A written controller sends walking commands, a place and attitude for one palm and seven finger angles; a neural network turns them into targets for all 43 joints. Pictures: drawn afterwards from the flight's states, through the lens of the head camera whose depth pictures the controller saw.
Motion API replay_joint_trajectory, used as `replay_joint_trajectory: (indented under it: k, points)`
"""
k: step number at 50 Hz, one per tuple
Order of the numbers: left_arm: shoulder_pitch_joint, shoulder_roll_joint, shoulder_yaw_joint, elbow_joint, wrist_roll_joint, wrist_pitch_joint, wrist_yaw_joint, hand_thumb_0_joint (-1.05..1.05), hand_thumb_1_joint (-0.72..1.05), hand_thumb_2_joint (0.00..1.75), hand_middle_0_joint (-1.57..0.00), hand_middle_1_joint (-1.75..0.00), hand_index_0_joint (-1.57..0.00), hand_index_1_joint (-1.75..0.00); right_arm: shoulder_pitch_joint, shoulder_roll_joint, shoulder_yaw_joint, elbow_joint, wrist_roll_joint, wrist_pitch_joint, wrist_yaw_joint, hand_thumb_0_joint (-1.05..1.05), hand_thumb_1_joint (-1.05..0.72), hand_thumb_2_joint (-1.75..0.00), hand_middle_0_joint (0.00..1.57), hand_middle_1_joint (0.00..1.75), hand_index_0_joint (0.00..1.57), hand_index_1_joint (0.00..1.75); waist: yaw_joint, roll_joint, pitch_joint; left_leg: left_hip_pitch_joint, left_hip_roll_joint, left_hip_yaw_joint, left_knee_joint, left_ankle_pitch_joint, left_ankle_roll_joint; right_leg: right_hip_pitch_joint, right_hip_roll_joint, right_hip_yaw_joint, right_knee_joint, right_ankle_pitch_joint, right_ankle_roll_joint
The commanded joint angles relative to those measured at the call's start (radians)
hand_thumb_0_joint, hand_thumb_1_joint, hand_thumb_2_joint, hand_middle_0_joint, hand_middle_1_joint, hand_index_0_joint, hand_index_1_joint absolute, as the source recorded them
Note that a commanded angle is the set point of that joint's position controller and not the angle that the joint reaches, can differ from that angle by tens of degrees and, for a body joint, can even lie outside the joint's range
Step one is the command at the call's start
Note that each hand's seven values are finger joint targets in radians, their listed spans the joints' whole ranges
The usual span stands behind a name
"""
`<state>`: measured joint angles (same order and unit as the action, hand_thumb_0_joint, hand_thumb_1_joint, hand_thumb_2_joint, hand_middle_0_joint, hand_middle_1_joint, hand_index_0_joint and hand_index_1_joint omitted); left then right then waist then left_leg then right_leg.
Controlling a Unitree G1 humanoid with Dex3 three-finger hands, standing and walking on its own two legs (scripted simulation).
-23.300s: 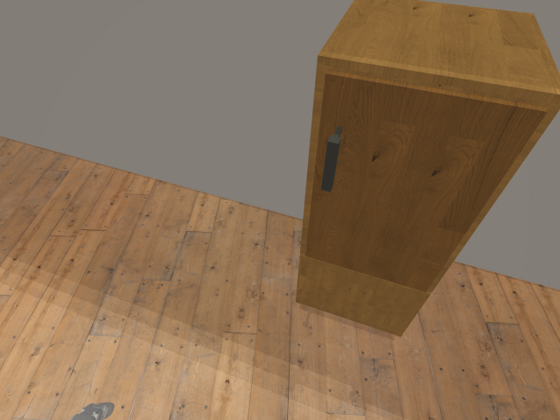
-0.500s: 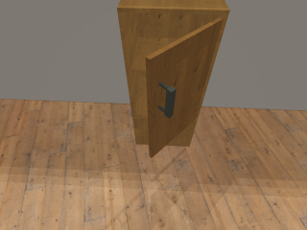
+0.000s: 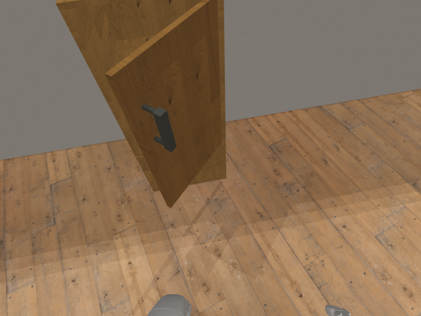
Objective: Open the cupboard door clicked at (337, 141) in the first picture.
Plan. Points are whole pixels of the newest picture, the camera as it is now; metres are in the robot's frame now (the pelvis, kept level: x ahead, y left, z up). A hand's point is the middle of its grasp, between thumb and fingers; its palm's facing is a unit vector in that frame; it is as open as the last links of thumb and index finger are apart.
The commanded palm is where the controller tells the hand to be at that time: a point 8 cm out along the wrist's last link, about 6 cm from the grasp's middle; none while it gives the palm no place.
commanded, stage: walk to a spot facing it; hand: left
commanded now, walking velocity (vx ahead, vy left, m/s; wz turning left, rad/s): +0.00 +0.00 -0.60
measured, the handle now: (159, 128) +0.51 +0.18 +0.01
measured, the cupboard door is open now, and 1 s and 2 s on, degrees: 47 47 47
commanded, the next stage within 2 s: none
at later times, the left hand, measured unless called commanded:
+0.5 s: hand (106, 315) +0.12 +0.26 -0.18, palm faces -0.18 -0.95 -0.24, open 7.4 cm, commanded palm none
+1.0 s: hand (182, 257) +0.25 +0.10 -0.16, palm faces -0.59 -0.77 -0.24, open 7.4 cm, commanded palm none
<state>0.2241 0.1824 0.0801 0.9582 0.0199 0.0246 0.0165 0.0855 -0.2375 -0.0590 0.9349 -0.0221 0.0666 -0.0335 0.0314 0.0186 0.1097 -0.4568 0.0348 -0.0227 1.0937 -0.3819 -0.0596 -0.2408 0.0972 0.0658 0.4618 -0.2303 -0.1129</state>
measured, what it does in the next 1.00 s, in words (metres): steps on the spot, turning right: left foot, then right foot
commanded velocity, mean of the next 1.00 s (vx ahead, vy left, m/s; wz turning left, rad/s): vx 0.00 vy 0.00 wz -0.60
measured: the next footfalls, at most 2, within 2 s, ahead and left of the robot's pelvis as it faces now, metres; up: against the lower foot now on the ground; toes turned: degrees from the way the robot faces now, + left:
left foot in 0.42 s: +0.08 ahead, +0.17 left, +0.00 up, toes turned -17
right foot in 0.78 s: +0.03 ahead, -0.10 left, +0.00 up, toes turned -33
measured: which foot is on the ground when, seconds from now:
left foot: up 0.00-0.40, down 0.42-0.78, up 0.80-1.00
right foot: down 0.00-0.40, up 0.42-0.76, down 0.78-1.00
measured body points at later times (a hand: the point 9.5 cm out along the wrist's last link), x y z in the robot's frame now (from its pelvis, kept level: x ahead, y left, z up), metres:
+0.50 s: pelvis +0.03 +0.06 -0.01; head +0.09 +0.06 +0.44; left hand +0.13 +0.31 -0.16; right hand +0.08 -0.21 -0.13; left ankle +0.04 +0.18 -0.74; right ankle -0.02 -0.05 -0.69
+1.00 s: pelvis +0.04 +0.02 -0.01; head +0.07 -0.02 +0.44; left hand +0.28 +0.15 -0.14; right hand -0.08 -0.22 -0.16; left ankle +0.11 +0.15 -0.68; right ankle +0.00 -0.07 -0.74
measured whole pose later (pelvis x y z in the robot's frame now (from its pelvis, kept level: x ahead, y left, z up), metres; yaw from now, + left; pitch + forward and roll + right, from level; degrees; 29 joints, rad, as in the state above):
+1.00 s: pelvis +0.04 +0.02 -0.01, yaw -36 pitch +0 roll +0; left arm 0.11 0.21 0.05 0.87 0.03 0.04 0.00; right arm 0.21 -0.25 -0.05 0.91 -0.02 0.07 -0.02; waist -0.03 0.01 0.12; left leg -0.47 0.08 0.02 1.06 -0.41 -0.08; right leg -0.29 0.04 0.03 0.54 -0.25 -0.04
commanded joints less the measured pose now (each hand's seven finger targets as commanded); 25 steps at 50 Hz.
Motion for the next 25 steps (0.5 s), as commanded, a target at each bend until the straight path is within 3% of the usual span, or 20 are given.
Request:
replay_joint_trajectory:
  k: [1,5,9,11,14,16,18,19,20,21,22,23,25]
  points:
    - [0.100,0.191,0.042,-0.051,0.000,-0.012,0.010,0.00,0.90,0.90,-0.20,-0.30,-0.20,-0.30,-0.014,-0.076,-0.018,-0.084,0.007,-0.019,-0.012,0.00,-0.90,-0.90,0.20,0.30,0.20,0.30,0.017,-0.123,-0.145,-0.136,0.010,-0.031,-0.005,0.003,-0.005,0.236,-0.268,0.329,-0.099,0.485,-0.024]
    - [0.118,0.192,0.044,-0.061,0.003,-0.011,0.009,0.00,0.90,0.90,-0.20,-0.30,-0.20,-0.30,-0.052,-0.081,-0.018,-0.112,0.009,-0.023,-0.013,0.00,-0.90,-0.90,0.20,0.30,0.20,0.30,0.024,-0.122,-0.149,-0.133,-0.004,-0.041,-0.032,-0.008,-0.007,0.231,-0.262,0.377,-0.089,0.499,-0.032]
    - [0.118,0.205,0.045,-0.078,0.004,-0.010,0.006,0.00,0.90,0.90,-0.20,-0.30,-0.20,-0.30,-0.079,-0.077,-0.016,-0.137,0.012,-0.027,-0.009,0.00,-0.90,-0.90,0.20,0.30,0.20,0.30,0.026,-0.117,-0.141,-0.120,-0.017,-0.047,-0.076,-0.015,0.001,0.200,-0.256,0.428,-0.092,0.445,-0.067]
    - [0.106,0.213,0.047,-0.086,0.009,-0.011,0.008,0.00,0.90,0.90,-0.20,-0.30,-0.20,-0.30,-0.075,-0.071,-0.015,-0.148,0.015,-0.033,-0.007,0.00,-0.90,-0.90,0.20,0.30,0.20,0.30,0.020,-0.102,-0.146,-0.090,-0.021,-0.051,-0.134,-0.032,0.004,0.180,-0.264,0.458,-0.089,0.410,-0.092]
    - [0.089,0.225,0.051,-0.095,0.009,-0.011,0.008,0.00,0.90,0.90,-0.20,-0.30,-0.20,-0.30,-0.062,-0.063,-0.012,-0.164,0.022,-0.044,-0.006,0.00,-0.90,-0.90,0.20,0.30,0.20,0.30,0.019,-0.125,-0.160,-0.018,-0.041,-0.049,-0.251,-0.050,0.017,0.155,-0.253,0.487,-0.068,0.459,-0.097]
    - [0.056,0.230,0.053,-0.099,0.008,-0.008,0.008,0.00,0.90,0.90,-0.20,-0.30,-0.20,-0.30,-0.005,-0.058,-0.011,-0.156,0.027,-0.053,-0.010,0.00,-0.90,-0.90,0.20,0.30,0.20,0.30,-0.008,-0.118,-0.182,0.075,-0.049,-0.051,-0.398,-0.024,0.024,0.126,-0.234,0.479,-0.032,0.487,-0.076]
    - [0.017,0.217,0.049,-0.109,-0.002,-0.007,0.005,0.00,0.90,0.90,-0.20,-0.30,-0.20,-0.30,0.093,-0.074,-0.012,-0.130,0.027,-0.064,-0.018,0.00,-0.90,-0.90,0.20,0.30,0.20,0.30,-0.053,-0.099,-0.208,0.301,-0.033,-0.053,-0.633,0.126,0.033,-0.005,-0.178,0.436,0.032,0.399,-0.008]
    - [0.017,0.176,0.042,-0.121,-0.009,-0.006,0.002,0.00,0.90,0.90,-0.20,-0.30,-0.20,-0.30,0.138,-0.131,-0.018,-0.122,0.018,-0.075,-0.023,0.00,-0.90,-0.90,0.20,0.30,0.20,0.30,-0.070,0.026,-0.219,0.467,0.119,-0.197,-0.767,0.143,0.079,-0.185,-0.071,0.339,0.129,0.157,0.044]
    - [0.051,0.133,0.031,-0.132,-0.013,-0.007,-0.015,0.00,0.90,0.90,-0.20,-0.30,-0.20,-0.30,0.140,-0.220,-0.034,-0.139,0.006,-0.074,-0.023,0.00,-0.90,-0.90,0.20,0.30,0.20,0.30,-0.048,0.290,-0.208,0.524,0.384,-0.442,-0.822,0.276,0.188,-0.345,0.032,0.141,0.348,-0.345,0.108]
    - [0.024,0.162,0.035,-0.148,0.000,-0.012,-0.023,0.00,0.90,0.90,-0.20,-0.30,-0.20,-0.30,0.150,-0.221,-0.025,-0.157,-0.005,-0.066,-0.028,0.00,-0.90,-0.90,0.20,0.30,0.20,0.30,-0.048,0.190,-0.140,0.393,0.475,-0.469,-0.817,0.337,0.274,-0.358,-0.030,0.033,0.520,-0.396,0.141]
    - [0.001,0.170,0.039,-0.126,0.016,-0.006,-0.028,0.00,0.90,0.90,-0.20,-0.30,-0.20,-0.30,0.150,-0.178,-0.012,-0.151,-0.018,-0.067,-0.024,0.00,-0.90,-0.90,0.20,0.30,0.20,0.30,-0.047,0.079,-0.114,0.324,0.408,-0.390,-0.815,0.361,0.262,-0.338,-0.039,0.020,0.638,-0.342,0.149]
    - [-0.003,0.153,0.041,-0.115,0.015,0.000,-0.034,0.00,0.90,0.90,-0.20,-0.30,-0.20,-0.30,0.136,-0.163,-0.002,-0.152,-0.016,-0.066,-0.024,0.00,-0.90,-0.90,0.20,0.30,0.20,0.30,-0.025,0.147,-0.091,0.288,0.344,-0.292,-0.793,0.447,0.227,-0.346,-0.065,0.020,0.709,-0.287,0.158]
    - [0.008,0.143,0.036,-0.107,0.005,0.008,-0.045,0.00,0.90,0.90,-0.20,-0.30,-0.20,-0.30,0.100,-0.126,0.012,-0.163,-0.008,-0.067,-0.026,0.00,-0.90,-0.90,0.20,0.30,0.20,0.30,-0.005,0.177,-0.111,0.334,0.269,-0.101,-0.734,0.636,0.191,-0.364,-0.101,-0.019,0.751,-0.217,0.169]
